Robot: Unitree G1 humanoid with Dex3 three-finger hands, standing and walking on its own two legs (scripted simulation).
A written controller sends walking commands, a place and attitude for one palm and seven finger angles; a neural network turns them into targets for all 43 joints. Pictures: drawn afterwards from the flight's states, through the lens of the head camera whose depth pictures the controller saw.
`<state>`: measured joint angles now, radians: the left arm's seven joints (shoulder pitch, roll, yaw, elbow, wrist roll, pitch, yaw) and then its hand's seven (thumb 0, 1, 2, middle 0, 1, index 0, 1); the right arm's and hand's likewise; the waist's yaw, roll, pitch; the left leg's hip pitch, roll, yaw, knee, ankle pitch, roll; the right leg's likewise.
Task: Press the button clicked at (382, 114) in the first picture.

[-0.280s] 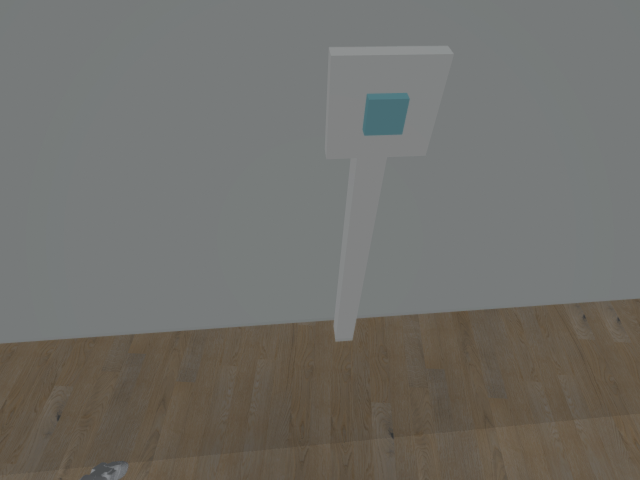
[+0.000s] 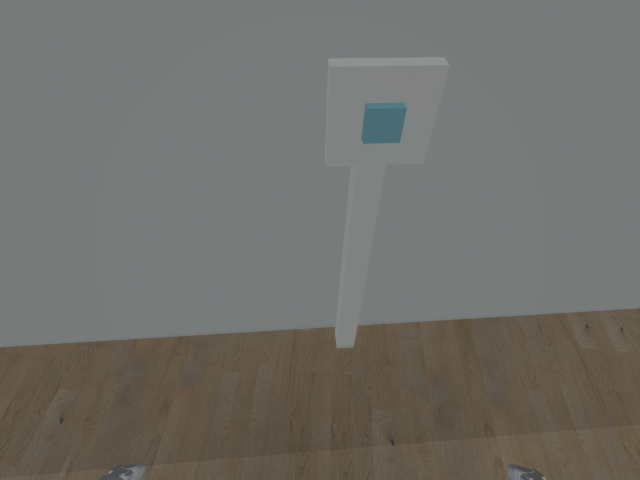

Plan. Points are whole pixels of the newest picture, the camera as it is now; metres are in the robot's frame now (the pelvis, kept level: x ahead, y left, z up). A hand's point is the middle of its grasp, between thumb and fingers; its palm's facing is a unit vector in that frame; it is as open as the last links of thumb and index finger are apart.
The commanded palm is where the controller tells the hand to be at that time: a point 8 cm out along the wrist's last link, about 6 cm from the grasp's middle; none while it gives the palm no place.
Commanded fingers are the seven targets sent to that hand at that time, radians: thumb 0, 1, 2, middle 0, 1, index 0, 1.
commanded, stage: stand and wait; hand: left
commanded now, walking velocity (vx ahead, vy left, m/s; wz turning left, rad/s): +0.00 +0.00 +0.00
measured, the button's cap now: (382, 122) +0.65 -0.06 +0.13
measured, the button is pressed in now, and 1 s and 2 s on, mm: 0 0 0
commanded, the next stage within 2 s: look at it before walking up in 0.54 s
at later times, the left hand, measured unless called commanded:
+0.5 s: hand out of the picture +0.05 +0.22 -0.15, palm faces -0.03 -0.94 -0.33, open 7.4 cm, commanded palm none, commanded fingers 0.00 0.90 0.90 -0.20 -0.30 -0.20 -0.30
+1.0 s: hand out of the picture +0.05 +0.21 -0.15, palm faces -0.02 -0.95 -0.31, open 7.3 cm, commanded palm none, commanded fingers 0.00 0.90 0.90 -0.20 -0.30 -0.20 -0.30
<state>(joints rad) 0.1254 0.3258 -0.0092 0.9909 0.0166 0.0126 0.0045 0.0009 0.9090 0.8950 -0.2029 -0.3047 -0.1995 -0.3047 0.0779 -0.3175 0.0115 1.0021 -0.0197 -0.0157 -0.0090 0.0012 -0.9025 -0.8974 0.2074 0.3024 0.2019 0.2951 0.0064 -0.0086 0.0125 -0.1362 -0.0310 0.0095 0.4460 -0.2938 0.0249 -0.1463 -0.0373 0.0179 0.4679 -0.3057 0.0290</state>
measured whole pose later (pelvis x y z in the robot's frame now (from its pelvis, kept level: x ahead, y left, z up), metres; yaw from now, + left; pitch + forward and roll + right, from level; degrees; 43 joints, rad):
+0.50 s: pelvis -0.02 -0.02 +0.01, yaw +0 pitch -1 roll +0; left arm 0.15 0.32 0.00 1.09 0.01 0.00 0.00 0.00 0.91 0.89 -0.20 -0.30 -0.20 -0.30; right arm 0.13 -0.33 0.01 1.11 -0.01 -0.01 -0.01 0.00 -0.90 -0.90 0.21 0.30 0.20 0.29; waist 0.00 0.00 0.03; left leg -0.12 0.01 0.00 0.37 -0.23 -0.01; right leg -0.13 0.00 0.01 0.40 -0.25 0.00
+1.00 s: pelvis -0.02 -0.03 +0.01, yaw +0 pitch -1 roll +0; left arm 0.15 0.31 0.00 1.09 0.01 0.00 0.00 0.00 0.91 0.89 -0.20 -0.30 -0.20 -0.30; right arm 0.13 -0.31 0.01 1.13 -0.02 -0.01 -0.01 0.00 -0.90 -0.90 0.21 0.30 0.20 0.29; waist 0.00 0.00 0.02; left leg -0.11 0.02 0.00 0.35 -0.21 -0.02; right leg -0.13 0.01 0.01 0.38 -0.22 -0.01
